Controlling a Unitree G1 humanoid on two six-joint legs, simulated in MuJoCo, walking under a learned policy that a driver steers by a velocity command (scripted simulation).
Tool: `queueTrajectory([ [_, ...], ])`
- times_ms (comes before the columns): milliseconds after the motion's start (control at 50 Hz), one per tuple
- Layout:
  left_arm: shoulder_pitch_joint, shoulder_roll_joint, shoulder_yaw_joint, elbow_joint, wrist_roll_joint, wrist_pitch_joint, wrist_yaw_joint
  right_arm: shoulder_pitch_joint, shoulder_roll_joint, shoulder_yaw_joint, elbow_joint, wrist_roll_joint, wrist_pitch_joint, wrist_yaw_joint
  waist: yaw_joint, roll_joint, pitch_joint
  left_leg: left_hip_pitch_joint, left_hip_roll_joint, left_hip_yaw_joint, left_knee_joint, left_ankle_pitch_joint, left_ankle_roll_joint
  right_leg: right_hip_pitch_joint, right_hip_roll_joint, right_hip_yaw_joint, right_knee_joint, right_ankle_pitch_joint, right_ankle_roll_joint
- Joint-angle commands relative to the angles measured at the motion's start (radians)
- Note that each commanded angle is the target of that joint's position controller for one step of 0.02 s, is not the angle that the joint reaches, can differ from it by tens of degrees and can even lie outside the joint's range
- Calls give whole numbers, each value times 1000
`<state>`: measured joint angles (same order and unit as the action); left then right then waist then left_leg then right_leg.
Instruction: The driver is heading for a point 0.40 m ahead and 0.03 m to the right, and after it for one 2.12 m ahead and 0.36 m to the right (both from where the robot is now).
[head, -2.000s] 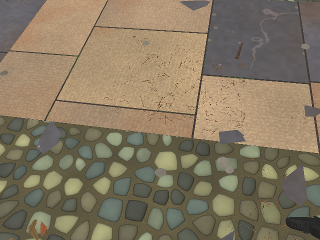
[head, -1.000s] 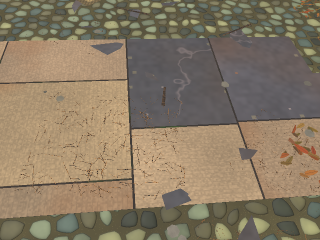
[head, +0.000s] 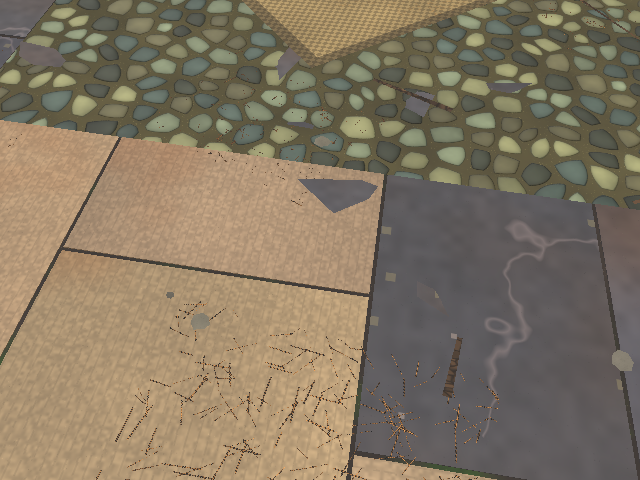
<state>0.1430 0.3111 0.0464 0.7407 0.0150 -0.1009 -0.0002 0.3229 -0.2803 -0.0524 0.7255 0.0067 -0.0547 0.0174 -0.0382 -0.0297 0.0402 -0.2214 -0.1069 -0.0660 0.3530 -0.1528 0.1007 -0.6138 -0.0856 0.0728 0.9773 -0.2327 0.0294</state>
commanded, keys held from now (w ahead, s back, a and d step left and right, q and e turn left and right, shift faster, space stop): w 0.26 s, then w+e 0.70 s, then w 0.04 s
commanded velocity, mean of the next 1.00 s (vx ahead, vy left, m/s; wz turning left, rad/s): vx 0.50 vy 0.00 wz -0.19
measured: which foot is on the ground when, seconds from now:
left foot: down 0.00-0.28, up 0.30-0.74, down 0.76-1.00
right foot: up 0.00-0.26, down 0.28-0.76, up 0.78-1.00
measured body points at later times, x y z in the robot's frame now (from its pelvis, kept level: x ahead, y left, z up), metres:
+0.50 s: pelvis +0.30 -0.05 +0.00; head +0.33 -0.06 +0.45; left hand +0.36 +0.23 -0.12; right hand +0.45 -0.32 -0.10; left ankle +0.31 +0.10 -0.68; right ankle +0.32 -0.14 -0.75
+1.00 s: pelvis +0.56 -0.01 +0.00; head +0.59 -0.01 +0.45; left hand +0.78 +0.22 -0.10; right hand +0.56 -0.31 -0.11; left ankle +0.57 +0.10 -0.75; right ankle +0.58 -0.18 -0.67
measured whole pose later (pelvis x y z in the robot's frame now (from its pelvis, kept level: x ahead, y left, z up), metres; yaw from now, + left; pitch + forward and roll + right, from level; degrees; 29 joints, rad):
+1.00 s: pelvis +0.56 -0.01 +0.00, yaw -16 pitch +1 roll +2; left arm 0.23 0.33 0.08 0.70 -0.02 -0.02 0.00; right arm 0.29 -0.27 -0.07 0.77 -0.01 -0.10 0.01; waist -0.04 -0.05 0.02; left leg -0.13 -0.02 0.09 0.31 -0.20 0.03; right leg -0.63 -0.08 0.06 1.05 -0.25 0.01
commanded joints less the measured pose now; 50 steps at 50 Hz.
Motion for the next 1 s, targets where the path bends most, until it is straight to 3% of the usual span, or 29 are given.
queueTrajectory([
  [20, -25, 57, 14, -65, 4, -1, 3, -22, -166, -45, -67, 6, -18, -23, 22, 87, -48, 26, 228, -192, -152, 253, 155, -22, 7, -14, -175, 182, 33],
  [60, -90, 34, 5, -75, -1, -9, -6, 8, -159, -42, -49, 8, -15, -29, -10, 101, -42, 4, 196, -144, -149, 212, 117, 44, 30, -29, -322, 326, 31],
  [100, -155, 29, 0, -90, -10, -17, -17, 50, -164, -42, -27, 9, -15, -30, -41, 107, -24, 3, 210, -154, -157, 148, 106, 89, 47, -39, -400, 413, 21],
  [180, -226, 59, 8, -122, -16, -29, -33, 106, -164, -44, 11, 11, -4, -33, -58, 106, 6, 179, 283, -221, -87, 185, 103, 17, 53, -22, -489, 329, -23],
  [240, -170, 84, 20, -115, -16, -34, -36, 97, -176, -50, 21, 8, 12, -39, -18, 132, -13, 266, 309, -237, -1, 403, 81, 79, 75, -46, -516, 190, -70],
  [260, -82, 106, 34, -91, -14, -37, -31, 78, -174, -48, 16, 7, 17, -39, 32, 134, -69, 264, 276, -208, 93, 574, 64, 211, 103, -79, -546, 192, -97],
  [280, 64, 143, 49, -57, -10, -37, -27, 55, -156, -37, 3, -2, 18, -38, 104, 124, -189, 200, 232, -157, 268, 620, 38, 438, 59, -51, -513, 241, -145],
  [300, 229, 207, 64, -34, -2, -33, -25, 86, -110, -18, -18, -23, 13, -39, 140, -6, -344, -23, 139, -103, 566, 346, -5, 759, -117, 189, -465, 270, -242],
  [320, 285, 231, 74, 6, -19, -20, -35, 211, -41, 2, -13, -6, -4, -30, 88, -291, -413, -379, -2, -47, 862, -375, -76, 1017, -283, 622, -586, 44, -380],
  [340, 270, 140, 50, 1, -50, -16, -37, 137, -129, -10, -15, 4, -18, -26, 122, -175, -323, -504, 62, -101, 938, -399, -70, 980, -258, 676, -659, -146, -347],
  [360, 191, 109, 40, -16, -45, -9, -33, 11, -162, -20, -45, 16, -29, -21, 125, -92, -172, -550, 109, -69, 926, -304, -69, 841, -223, 539, -681, -111, -309],
  [380, 145, 106, 36, -29, -28, -2, -31, -61, -152, -17, -62, 6, -41, -21, 111, -6, -93, -531, 138, -41, 880, -236, -72, 708, -181, 448, -703, 11, -295],
  [400, 121, 97, 33, -34, -20, 3, -29, -83, -141, -20, -72, -11, -50, -19, 86, 18, -53, -505, 161, -34, 815, -195, -80, 622, -150, 395, -720, 122, -293],
  [420, 113, 89, 29, -37, -11, 4, -26, -70, -125, -20, -76, -19, -53, -17, 58, -6, -61, -452, 178, -34, 768, -170, -89, 574, -121, 356, -736, 201, -292],
  [460, 114, 85, 30, -34, -22, 7, -21, -52, -94, -14, -79, -20, -48, -15, 33, -44, -70, -407, 183, -15, 665, -173, -115, 522, -92, 301, -762, 266, -304],
  [500, 125, 117, 41, -26, -32, 10, -10, -107, -71, -4, -100, -23, -41, -19, 39, -48, -49, -389, 175, 11, 537, -136, -143, 452, -78, 254, -785, 288, -308],
  [560, 158, 146, 53, -11, -38, 21, 6, -226, -51, 7, -126, -19, -46, -16, 76, -41, -27, -303, 143, 18, 323, 87, -159, 370, -31, 194, -786, 261, -266],
  [600, 201, 148, 55, 2, -42, 31, 11, -287, -57, 5, -138, -9, -53, -10, 100, -44, -29, -245, 114, 13, 238, 191, -165, 357, -24, 198, -767, 234, -247],
  [660, 243, 142, 56, 14, -50, 44, 16, -333, -85, -6, -157, 1, -61, -4, 103, -52, -33, -199, 101, -18, 157, 182, -152, 408, -48, 269, -706, 152, -223],
  [700, 234, 146, 60, 10, -47, 50, 19, -310, -110, -19, -156, 5, -67, -4, 75, -72, -37, -142, 105, -22, 125, 121, -127, 436, -63, 318, -648, 135, -202],
  [740, 217, 103, 48, -3, -39, 53, 16, -167, -148, -43, -123, -4, -73, -14, -5, -65, -109, 87, 139, -21, 72, 84, -73, 389, 3, 290, -489, 169, -156],
  [760, 215, 40, 25, -25, -21, 49, 12, -15, -206, -59, -110, -19, -73, -23, -69, 40, -243, 324, 309, -176, 87, 20, -8, 276, 66, 209, -216, 38, -120],
  [780, 344, -19, 6, -55, -47, 38, 12, 56, -275, -77, -77, -24, -54, -19, -18, 356, -363, 586, 521, -598, 2, -192, 143, -35, 180, 78, 82, -349, -68],
  [800, 333, 80, 24, -36, -60, 38, 16, 43, -191, -61, -80, -10, -49, -12, -30, 278, -291, 535, 528, -690, -49, -383, 142, -157, 100, 97, 229, -343, -56],
  [820, 241, 130, 40, -44, -56, 44, 16, 3, -135, -46, -85, -6, -47, -14, -47, 181, -168, 426, 483, -541, -61, -344, 104, -185, 69, 89, 270, -250, -50],
  [840, 198, 122, 42, -49, -46, 49, 17, -46, -115, -37, -85, -13, -45, -13, -28, 118, -106, 320, 440, -413, -76, -206, 83, -156, 38, 65, 263, -177, -40],
  [860, 169, 110, 44, -60, -37, 52, 14, -79, -90, -30, -76, -16, -44, -11, -10, 114, -58, 241, 402, -322, -99, -100, 77, -139, 15, 60, 225, -130, -33],
  [900, 166, 73, 42, -70, -45, 64, 4, -105, -78, -28, -61, -22, -50, -12, 19, 154, -29, 144, 361, -193, -150, 3, 68, -77, -19, 41, 183, -82, -28],
  [1000, 77, 19, 25, -117, -33, 73, -9, -77, -126, -48, -8, -13, -62, -11, 17, 96, -11, 129, 365, -34, -208, 180, 103, -96, -32, 31, -7, 61, -12],
])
